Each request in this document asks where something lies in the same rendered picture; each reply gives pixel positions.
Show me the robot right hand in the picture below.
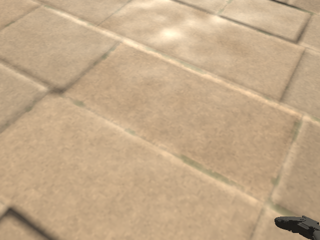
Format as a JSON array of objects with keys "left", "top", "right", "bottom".
[{"left": 274, "top": 215, "right": 320, "bottom": 240}]

